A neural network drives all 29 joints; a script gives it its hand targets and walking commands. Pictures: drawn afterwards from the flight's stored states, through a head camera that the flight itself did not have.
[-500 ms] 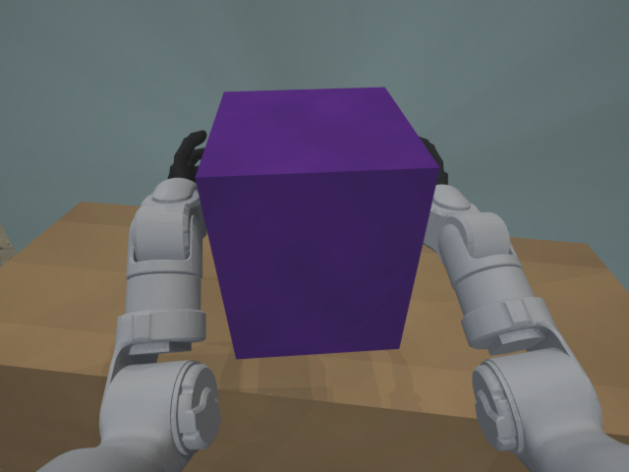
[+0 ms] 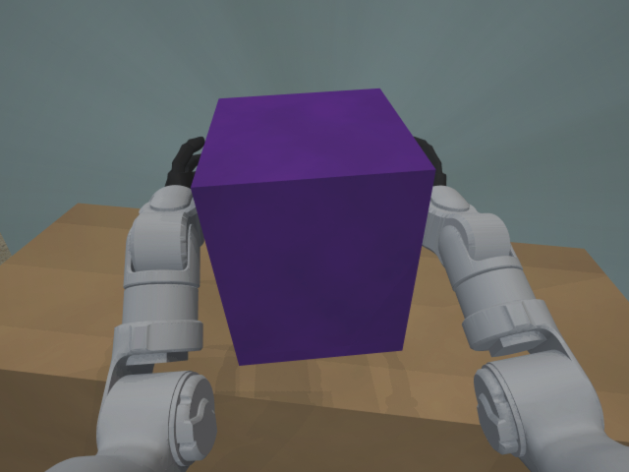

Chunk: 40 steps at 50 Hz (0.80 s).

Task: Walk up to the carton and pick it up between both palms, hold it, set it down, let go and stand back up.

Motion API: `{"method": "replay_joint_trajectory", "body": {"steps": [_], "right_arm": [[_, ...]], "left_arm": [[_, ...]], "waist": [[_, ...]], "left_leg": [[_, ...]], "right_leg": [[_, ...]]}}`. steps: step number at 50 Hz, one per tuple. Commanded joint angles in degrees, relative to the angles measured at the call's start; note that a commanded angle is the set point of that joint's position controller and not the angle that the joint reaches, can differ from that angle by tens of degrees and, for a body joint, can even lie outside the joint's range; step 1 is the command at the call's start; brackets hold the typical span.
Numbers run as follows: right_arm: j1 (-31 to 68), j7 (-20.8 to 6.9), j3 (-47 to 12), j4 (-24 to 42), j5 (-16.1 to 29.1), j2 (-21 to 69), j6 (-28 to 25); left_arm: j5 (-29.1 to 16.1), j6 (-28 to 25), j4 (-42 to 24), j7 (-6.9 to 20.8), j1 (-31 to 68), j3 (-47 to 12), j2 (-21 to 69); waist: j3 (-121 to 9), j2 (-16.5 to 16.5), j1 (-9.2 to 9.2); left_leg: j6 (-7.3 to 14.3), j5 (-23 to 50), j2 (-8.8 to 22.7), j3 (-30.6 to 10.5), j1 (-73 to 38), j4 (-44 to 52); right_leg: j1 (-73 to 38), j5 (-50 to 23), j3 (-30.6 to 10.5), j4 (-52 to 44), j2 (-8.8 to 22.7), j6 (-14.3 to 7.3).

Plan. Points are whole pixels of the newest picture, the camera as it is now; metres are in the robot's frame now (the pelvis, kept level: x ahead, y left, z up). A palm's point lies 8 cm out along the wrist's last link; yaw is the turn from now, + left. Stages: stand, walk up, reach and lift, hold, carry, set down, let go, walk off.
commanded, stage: hold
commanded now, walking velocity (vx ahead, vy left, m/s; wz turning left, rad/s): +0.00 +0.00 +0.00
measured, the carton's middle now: (310, 224) +0.35 +0.00 +0.22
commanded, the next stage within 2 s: none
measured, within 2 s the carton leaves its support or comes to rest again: neither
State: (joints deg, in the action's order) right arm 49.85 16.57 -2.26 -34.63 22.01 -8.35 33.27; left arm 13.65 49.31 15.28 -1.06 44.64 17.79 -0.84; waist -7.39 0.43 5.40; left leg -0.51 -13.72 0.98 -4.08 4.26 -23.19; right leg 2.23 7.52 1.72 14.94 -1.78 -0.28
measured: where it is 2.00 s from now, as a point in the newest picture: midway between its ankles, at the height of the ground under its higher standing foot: outside the picture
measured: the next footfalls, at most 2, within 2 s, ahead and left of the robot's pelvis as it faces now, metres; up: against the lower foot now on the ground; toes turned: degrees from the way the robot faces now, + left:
none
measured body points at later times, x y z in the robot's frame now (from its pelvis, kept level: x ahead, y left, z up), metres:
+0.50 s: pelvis -0.01 +0.00 +0.00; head -0.10 +0.01 +0.44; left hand +0.38 +0.15 +0.26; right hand +0.37 -0.15 +0.26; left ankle -0.01 +0.12 -0.75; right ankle +0.01 -0.12 -0.75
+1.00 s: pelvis +0.00 +0.00 +0.00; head -0.09 +0.02 +0.44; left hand +0.38 +0.15 +0.26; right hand +0.37 -0.15 +0.26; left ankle -0.01 +0.12 -0.75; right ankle +0.01 -0.12 -0.75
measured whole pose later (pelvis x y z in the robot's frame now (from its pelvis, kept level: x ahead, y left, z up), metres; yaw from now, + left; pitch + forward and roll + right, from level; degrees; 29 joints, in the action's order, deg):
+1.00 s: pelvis +0.00 +0.00 +0.00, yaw +0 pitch -5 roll -2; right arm 50.3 16.5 -2.6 -35.3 22.2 -8.9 33.5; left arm 13.8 48.8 16.6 -1.5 45.6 18.6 -0.3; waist -7.9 -0.4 4.8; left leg -0.4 -13.4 0.7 -4.2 4.4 -22.8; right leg 2.7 7.6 0.9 15.2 -1.9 -0.2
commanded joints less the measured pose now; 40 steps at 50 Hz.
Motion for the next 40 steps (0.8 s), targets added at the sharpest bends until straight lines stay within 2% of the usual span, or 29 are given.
{"method": "replay_joint_trajectory", "body": {"steps": [1,2,3,4,6,7,8,9,10,11,13,14,15,16,17,18,19,20,21,23,26,37,38,39,40], "right_arm": [[54.38,-7.22,-14.48,23.86,7.75,39.95,-2.79],[53.33,-7.49,-14.87,22.09,7.29,40.82,-2.52],[54.52,-7.57,-14.86,23.41,6.93,40.18,-2.88],[56.72,-7.74,-15.91,25.88,7.06,40.47,-3.46],[53.32,-7.77,-15.31,22.43,6.46,40.74,-3.02],[55.74,-7.64,-16.16,24.81,6.94,41.38,-3.43],[54.33,-7.50,-15.97,22.99,6.50,41.32,-2.99],[53.56,-7.21,-15.43,21.28,5.79,41.87,-2.85],[54.33,-7.35,-15.65,20.22,5.94,42.22,-2.64],[54.90,-7.33,-15.48,21.05,5.81,42.52,-2.88],[56.58,-7.08,-15.88,22.13,6.20,42.96,-3.40],[56.19,-7.01,-15.14,21.23,6.07,42.51,-3.28],[56.33,-6.98,-15.23,21.63,5.85,41.97,-3.35],[58.84,-6.92,-15.15,23.68,6.27,42.57,-3.83],[57.61,-6.79,-14.54,21.87,5.48,42.77,-3.57],[57.03,-6.70,-14.10,21.16,4.83,43.07,-3.43],[58.01,-6.70,-14.46,22.97,5.56,42.93,-3.92],[57.04,-6.74,-12.79,20.50,4.84,42.02,-3.49],[57.88,-6.93,-12.77,16.56,4.44,42.58,-2.59],[58.02,-7.15,-12.27,16.36,4.51,43.01,-2.87],[59.48,-7.20,-12.94,17.93,5.80,43.40,-3.33],[56.48,-7.18,-14.24,17.98,8.10,41.57,-2.95],[55.83,-7.25,-15.10,21.92,8.93,42.03,-3.40],[58.38,-7.10,-14.89,23.70,8.73,41.46,-3.32],[57.51,-7.18,-14.80,22.78,8.30,41.24,-3.11]], "left_arm": [[-10.56,-5.39,-7.54,7.79,47.83,-28.03,38.16],[-9.61,-5.35,-8.14,7.63,47.82,-27.27,37.39],[-9.54,-5.18,-7.06,7.63,46.94,-27.14,37.38],[-9.71,-5.13,-7.32,7.42,47.01,-27.08,37.29],[-9.67,-5.58,-9.23,7.14,47.39,-27.77,37.35],[-10.20,-5.42,-8.09,7.28,47.77,-27.28,36.55],[-9.04,-5.24,-5.33,7.39,45.70,-26.33,36.00],[-8.86,-5.38,-5.29,7.94,46.23,-25.36,34.73],[-8.32,-5.32,-4.22,8.15,47.20,-24.38,34.12],[-8.21,-5.29,-3.23,8.34,47.05,-23.61,34.71],[-8.86,-5.75,-4.50,8.48,48.38,-24.20,34.67],[-8.12,-5.47,-1.63,8.48,46.34,-23.07,34.77],[-8.13,-5.50,-1.38,8.61,45.97,-22.18,34.36],[-8.86,-5.65,-2.03,8.63,47.95,-23.76,35.18],[-9.13,-5.94,-1.22,8.72,47.65,-23.13,34.54],[-8.31,-5.92,-0.51,8.86,47.22,-22.70,34.89],[-9.16,-5.96,-1.89,8.84,47.28,-24.41,36.05],[-9.01,-5.91,-1.68,8.88,49.25,-24.06,35.28],[-9.05,-6.23,0.98,8.87,50.88,-22.32,34.01],[-10.23,-6.73,0.43,8.86,51.76,-23.07,35.42],[-11.66,-7.33,-0.72,8.10,53.20,-24.62,36.66],[-10.75,-6.93,-2.98,7.35,50.67,-24.58,36.72],[-10.35,-6.80,-3.96,7.35,47.98,-24.69,36.43],[-10.52,-6.26,-3.00,7.42,48.14,-24.25,36.87],[-10.33,-6.15,-3.28,7.42,48.26,-24.92,35.73]], "waist": [[-19.27,-5.96,0.20],[-17.94,-5.36,-0.11],[-19.16,-4.69,-0.04],[-20.99,-3.40,-0.79],[-20.57,-3.97,-0.22],[-22.55,-2.99,-0.73],[-19.42,-1.47,-0.75],[-19.16,-1.13,-0.85],[-17.94,-1.14,-1.78],[-17.83,-0.80,-2.14],[-20.55,-0.50,-1.82],[-17.83,-1.03,-2.02],[-18.44,-0.53,-2.21],[-20.42,-1.34,-1.69],[-19.24,0.08,-1.27],[-18.70,-0.24,-1.43],[-20.53,-1.38,-0.84],[-18.63,-2.08,-0.10],[-15.55,0.48,0.58],[-17.19,-1.14,0.22],[-21.30,-3.32,0.30],[-21.08,-4.19,0.18],[-22.56,-4.28,-1.31],[-22.38,-4.35,-0.64],[-21.96,-3.92,-0.56]], "left_leg": [[-3.60,21.14,-3.18,1.14,-2.21,2.00],[-3.10,19.72,-3.34,1.25,-1.56,2.57],[-3.12,19.18,-3.13,1.61,-2.10,2.65],[-2.60,19.59,-3.33,1.67,-2.59,2.39],[-2.85,21.03,-3.23,1.50,-3.32,2.43],[-2.21,20.22,-3.62,1.53,-2.85,2.05],[-1.93,20.00,-3.52,1.77,-1.77,2.59],[-1.59,17.44,-3.87,1.89,-0.56,3.03],[-0.85,15.28,-3.70,1.89,0.66,3.93],[-0.58,13.61,-3.98,2.13,1.47,4.31],[-0.45,14.71,-3.81,2.43,0.79,4.15],[-0.58,14.85,-3.82,2.23,1.31,4.04],[-0.48,14.17,-3.89,2.44,0.52,3.87],[-0.57,13.89,-3.98,2.59,0.79,3.50],[-0.26,12.64,-3.97,2.78,1.24,3.57],[-0.11,12.31,-4.04,2.50,1.08,3.91],[-0.60,13.97,-4.02,2.54,1.04,3.56],[-1.21,12.78,-3.76,2.24,1.85,3.79],[-0.63,9.44,-4.25,2.82,2.16,4.64],[-0.46,7.27,-3.96,2.44,3.34,5.61],[-1.54,11.59,-4.09,2.17,2.21,3.81],[-2.66,18.34,-3.66,1.53,-0.67,2.50],[-2.26,19.09,-3.61,1.09,0.26,2.65],[-2.29,18.90,-3.70,1.15,-0.37,2.45],[-2.25,18.24,-3.83,1.08,-0.75,2.76]], "right_leg": [[-7.63,-11.67,-0.49,0.88,-3.41,1.70],[-7.89,-11.15,-0.67,0.70,-3.07,1.64],[-8.20,-10.72,-0.41,1.09,-3.27,1.99],[-9.07,-11.27,-0.32,1.17,-3.41,1.98],[-8.44,-12.82,-0.45,1.32,-3.27,1.78],[-9.53,-13.37,-0.58,1.43,-3.07,2.51],[-10.04,-14.34,-0.83,1.13,-2.91,2.56],[-10.75,-13.81,-1.34,0.98,-2.40,2.70],[-10.26,-12.37,-1.49,1.08,-2.18,3.32],[-10.43,-11.73,-1.48,0.90,-2.00,3.57],[-10.11,-12.16,-1.49,1.05,-2.15,3.46],[-9.79,-12.02,-1.49,0.95,-2.25,3.10],[-9.83,-11.63,-1.15,1.02,-2.29,3.26],[-10.40,-10.00,-1.14,1.03,-2.26,3.55],[-9.77,-10.24,-1.53,0.72,-1.73,3.34],[-8.76,-9.57,-1.76,0.53,-1.69,3.42],[-10.24,-10.78,-1.92,0.74,-2.07,2.80],[-8.59,-8.93,-1.26,0.61,-2.26,2.53],[-8.18,-7.16,-0.93,0.08,-2.31,2.60],[-8.09,-5.64,-1.45,0.20,-2.01,2.16],[-9.31,-9.19,-1.19,1.06,-2.47,1.93],[-9.46,-12.02,-0.82,1.36,-3.23,2.00],[-10.16,-12.95,-0.86,1.37,-2.89,2.26],[-10.26,-12.79,-1.22,1.09,-2.82,2.32],[-9.26,-12.60,-1.15,1.14,-2.73,2.53]]}}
